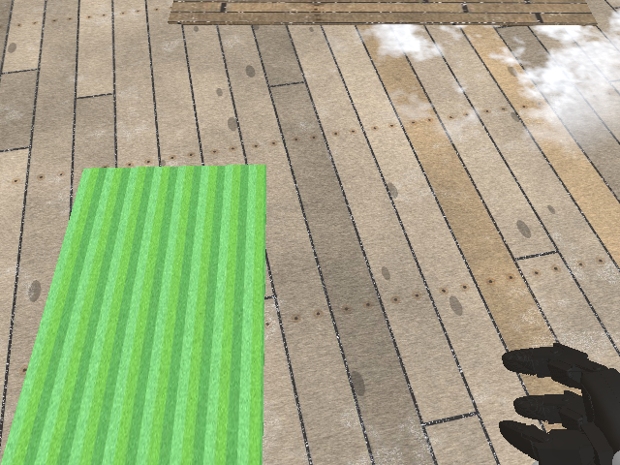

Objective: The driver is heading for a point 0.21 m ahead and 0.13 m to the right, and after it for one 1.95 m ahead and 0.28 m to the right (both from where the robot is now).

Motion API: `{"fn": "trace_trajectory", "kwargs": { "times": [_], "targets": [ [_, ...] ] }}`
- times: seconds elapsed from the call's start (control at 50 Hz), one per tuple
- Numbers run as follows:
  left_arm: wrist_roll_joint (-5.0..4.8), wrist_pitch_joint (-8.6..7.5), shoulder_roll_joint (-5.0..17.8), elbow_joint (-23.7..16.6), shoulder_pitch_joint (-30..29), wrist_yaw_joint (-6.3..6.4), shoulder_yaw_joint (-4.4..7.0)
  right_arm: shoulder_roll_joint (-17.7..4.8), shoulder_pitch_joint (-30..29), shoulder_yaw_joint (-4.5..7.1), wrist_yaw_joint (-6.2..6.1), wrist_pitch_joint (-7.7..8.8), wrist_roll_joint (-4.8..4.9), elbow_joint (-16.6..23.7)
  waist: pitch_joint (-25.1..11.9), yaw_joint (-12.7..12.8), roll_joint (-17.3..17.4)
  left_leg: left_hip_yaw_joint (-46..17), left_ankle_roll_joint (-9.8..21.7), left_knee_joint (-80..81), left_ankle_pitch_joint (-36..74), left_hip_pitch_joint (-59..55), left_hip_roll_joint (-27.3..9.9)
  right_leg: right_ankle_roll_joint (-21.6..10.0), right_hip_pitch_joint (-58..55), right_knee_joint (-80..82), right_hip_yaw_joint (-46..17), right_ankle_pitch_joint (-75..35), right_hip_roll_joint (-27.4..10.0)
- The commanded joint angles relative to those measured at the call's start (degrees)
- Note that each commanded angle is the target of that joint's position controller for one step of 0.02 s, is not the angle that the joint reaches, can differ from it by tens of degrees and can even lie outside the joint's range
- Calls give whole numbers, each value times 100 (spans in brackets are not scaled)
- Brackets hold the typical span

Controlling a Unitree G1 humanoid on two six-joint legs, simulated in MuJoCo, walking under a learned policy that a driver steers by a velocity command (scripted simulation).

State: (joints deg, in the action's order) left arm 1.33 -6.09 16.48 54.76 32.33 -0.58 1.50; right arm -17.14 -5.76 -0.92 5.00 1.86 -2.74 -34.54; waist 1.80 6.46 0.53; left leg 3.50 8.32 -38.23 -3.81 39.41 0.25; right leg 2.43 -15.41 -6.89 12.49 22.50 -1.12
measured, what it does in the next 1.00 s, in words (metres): walks ahead, turning right: left foot, then right foot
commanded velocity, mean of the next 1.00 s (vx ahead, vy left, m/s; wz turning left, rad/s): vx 0.23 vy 0.00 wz -0.45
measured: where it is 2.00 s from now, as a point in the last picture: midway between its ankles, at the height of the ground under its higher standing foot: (368, 415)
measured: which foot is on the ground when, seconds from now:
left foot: up 0.00-0.02, down 0.04-0.44, up 0.46-0.92, down 0.94-1.00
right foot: down 0.00-0.04, up 0.06-0.44, down 0.46-1.00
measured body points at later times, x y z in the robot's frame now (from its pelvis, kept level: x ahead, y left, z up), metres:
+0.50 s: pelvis +0.36 -0.02 -0.01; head +0.39 -0.04 +0.44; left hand +0.58 +0.22 -0.10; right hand +0.43 -0.32 -0.12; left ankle +0.23 +0.10 -0.66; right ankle +0.46 -0.09 -0.72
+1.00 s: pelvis +0.49 +0.01 +0.02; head +0.51 +0.01 +0.46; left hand +0.77 +0.14 -0.08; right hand +0.47 -0.28 -0.09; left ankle +0.56 +0.13 -0.72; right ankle +0.46 -0.09 -0.71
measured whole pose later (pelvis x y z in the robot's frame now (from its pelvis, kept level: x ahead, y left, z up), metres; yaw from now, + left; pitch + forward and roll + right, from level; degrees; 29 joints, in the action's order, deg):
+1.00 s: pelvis +0.49 +0.01 +0.02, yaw -30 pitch +1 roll +0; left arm 1.2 1.6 14.4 35.3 8.1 0.9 2.1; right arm -14.5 10.5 2.4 -0.8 0.6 -1.3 -44.2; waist 0.8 -0.3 -1.8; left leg -1.9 -1.1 -31.9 -16.2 16.9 -0.3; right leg -1.4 19.8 -34.1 -8.7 16.5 5.8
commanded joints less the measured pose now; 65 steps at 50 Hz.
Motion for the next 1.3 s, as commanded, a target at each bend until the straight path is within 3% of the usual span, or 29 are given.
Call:
{"fn": "trace_trajectory", "kwargs": {
  "times": [0.02,0.04,0.06,0.08,0.1,0.12,0.14,0.2,0.26,0.3,0.36,0.4,0.44,0.46,0.48,0.5,0.52,0.56,0.62,0.68,0.8,0.9,0.94,0.96,0.98,1.0,1.04,1.1,1.3],
  "targets": [
    [-43,66,1464,-314,-642,130,234,-760,2221,293,-216,89,-105,-470,-711,-1845,-683,107,261,484,-252,-3663,473,-846,1614,-2658,-430,-7848,-1264],
    [-93,75,1259,-401,-649,120,183,-1100,3163,427,-347,115,-217,-776,-1321,-2168,-602,-546,254,603,-249,-5173,-192,-742,2606,-4490,-543,-6151,-923],
    [-129,87,211,-612,-62,28,6,-1647,3040,527,-460,169,-298,-784,-1950,-1303,1125,-2713,219,492,1047,-6546,-2228,-594,4375,-6875,-763,871,54],
    [-382,141,626,-614,208,162,118,-1658,3120,603,-484,171,-141,-612,-3044,-1386,736,-4223,631,929,2549,-6802,-2915,-640,4925,-8005,-1876,790,411],
    [-318,161,787,-679,-472,213,177,-1240,2680,533,-474,206,19,-701,-2132,-1197,1,-2962,534,995,3578,-5784,-2465,-640,4938,-7608,-1908,10,-7],
    [-269,158,541,-673,-628,184,125,-845,2342,433,-445,270,76,-790,-1109,-952,142,-2181,457,1190,3845,-4848,-2174,-595,5043,-7121,-1658,-146,-163],
    [-489,80,595,-675,-890,221,242,-554,1902,411,-366,384,331,-632,-928,-964,276,-1595,389,1427,3641,-4526,-1782,-337,5163,-6984,-1916,-8,-421],
    [-481,331,315,-697,-771,189,308,-215,1370,396,-428,483,202,-700,-610,-425,380,-637,137,2035,3605,-3517,-1534,-137,4617,-6451,-1734,-544,-634],
    [-337,455,12,-1065,-1277,130,264,-295,852,429,-605,442,234,-694,9,-246,451,288,15,2504,3444,-2640,-1241,-54,4671,-5410,-1279,-1149,-551],
    [-289,406,-1,-1236,-1620,24,228,-418,755,459,-750,355,261,-672,42,-346,376,871,-153,2424,3092,-2536,-885,-86,4325,-4115,-913,-2158,-357],
    [-212,404,147,-1348,-1652,-225,277,-714,1036,525,-905,212,379,-692,-375,-454,329,1031,-298,1736,3785,-3282,-1007,-224,3953,-3204,-504,-2922,49],
    [-217,488,484,-1422,-1329,-324,404,-869,923,578,-925,73,451,-602,-591,-215,475,1013,-401,984,4575,-3564,-1192,-490,3577,-3141,-378,-2456,273],
    [-238,548,1032,-1338,-370,-271,642,-861,619,604,-886,-43,488,-445,-974,352,365,904,-499,-620,4261,-3308,-1190,-917,2467,-2795,-585,-2122,430],
    [-259,542,1195,-1276,-115,-148,722,-581,601,528,-782,-52,457,-450,-819,511,-314,836,-745,-1986,1693,-2647,-700,-1112,1772,-2110,-977,-3029,351],
    [-179,487,1505,-1457,-746,-65,709,76,1097,383,-626,-26,143,-356,-387,-361,-1986,569,-1057,-3822,-3332,-1156,419,-1647,1416,-2521,-2596,-6342,-369],
    [134,325,1719,-1945,-1168,-121,687,-242,1876,380,-541,39,213,-235,-1821,-715,-1904,-818,-1235,-5083,-3585,-119,999,-3022,514,-1652,-5620,-5118,-1545],
    [21,298,1544,-2306,-1734,-160,693,-837,1635,480,-498,114,324,-284,-1931,-543,-891,-1368,-1067,-5002,-3069,-27,601,-2869,635,-1192,-5627,-3718,-1719],
    [-270,339,952,-2418,-2213,-75,509,-839,1074,525,-585,34,241,-261,-1061,-726,473,-1227,-1034,-4264,-2361,-89,144,-2265,1874,-1188,-4576,-3023,-1340],
    [-175,440,801,-2366,-2125,82,441,-577,1038,519,-648,-149,253,-294,-824,-775,140,-974,-1145,-3131,-2147,-881,-60,-1875,2887,-1344,-3462,-4015,-781],
    [-112,550,904,-2300,-1874,230,467,-275,1048,433,-709,-172,286,-361,-1151,-639,-151,-805,-1393,-2367,-1795,-932,-41,-1801,2673,-1590,-2990,-4938,-638],
    [-44,787,695,-2398,-2219,269,371,-330,888,462,-775,-260,336,-377,-994,-482,-747,-728,-1460,-1248,-1358,-1348,-184,-1537,2988,-1506,-3042,-2659,-534],
    [-67,815,467,-2327,-2325,199,261,-274,1114,467,-640,-78,317,-430,-823,-530,-945,-588,-1191,465,-1151,-2020,-141,-1428,2802,-1916,-3363,-2641,-608],
    [-74,765,277,-2241,-2099,187,199,-428,1366,484,-560,18,166,-487,-745,-571,-552,-935,-866,1586,347,-2877,-532,-931,3154,-2268,-3139,-1929,-227],
    [11,701,215,-2241,-1666,159,197,-914,1241,587,-583,16,68,-432,-779,-143,609,-1752,-357,1465,1567,-3142,-1330,-610,3564,-2807,-2505,-630,377],
    [26,658,310,-2281,-1900,139,222,-588,1148,517,-578,10,45,-508,-688,-222,1247,-2188,209,1688,1152,-2644,-1663,-331,3497,-2756,-2100,22,467],
    [12,647,484,-2254,-2089,142,274,-341,1022,449,-568,18,97,-449,-602,-321,1005,-2068,188,1715,725,-2543,-1488,-223,3273,-2694,-2052,-191,321],
    [5,713,321,-2261,-2451,139,263,-456,1228,483,-574,34,199,-519,-578,-507,800,-1678,-206,1593,31,-2558,-1032,-205,3046,-2444,-1999,-906,297],
    [-17,762,223,-2181,-2325,98,252,-386,1345,445,-571,55,177,-531,-409,-524,550,-1260,-509,1585,-819,-2309,-697,-324,2800,-2295,-2063,-1305,205],
    [-61,641,176,-1954,-2198,186,300,-183,1445,418,-556,8,234,-526,-456,-677,-104,-900,-537,1116,-218,-2727,-372,-296,2866,-2208,-2239,-2035,68]
  ]
}}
